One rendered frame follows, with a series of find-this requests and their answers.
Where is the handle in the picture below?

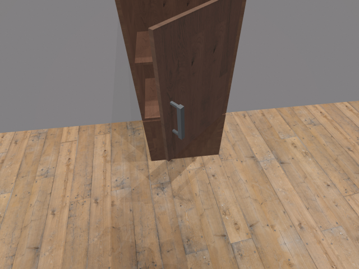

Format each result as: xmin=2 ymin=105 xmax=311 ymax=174
xmin=170 ymin=101 xmax=185 ymax=140

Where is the cupboard door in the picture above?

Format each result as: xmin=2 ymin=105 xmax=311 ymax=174
xmin=148 ymin=0 xmax=242 ymax=161

